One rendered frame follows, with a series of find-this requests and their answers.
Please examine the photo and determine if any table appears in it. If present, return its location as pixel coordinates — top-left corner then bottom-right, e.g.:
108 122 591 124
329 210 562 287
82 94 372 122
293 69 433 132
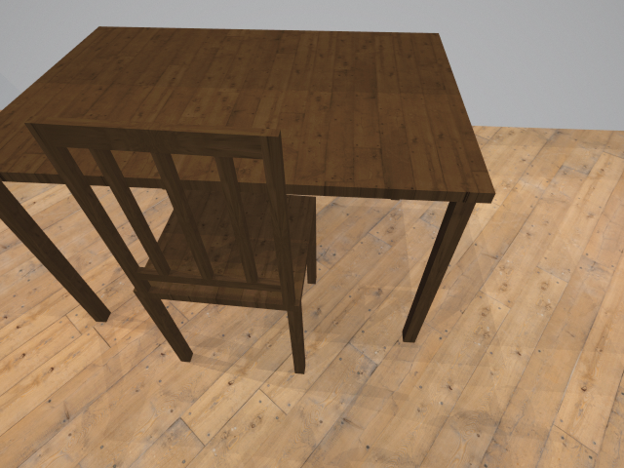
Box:
0 26 495 343

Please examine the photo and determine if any chair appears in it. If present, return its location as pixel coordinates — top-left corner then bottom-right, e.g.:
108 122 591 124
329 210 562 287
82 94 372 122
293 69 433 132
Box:
24 116 317 374

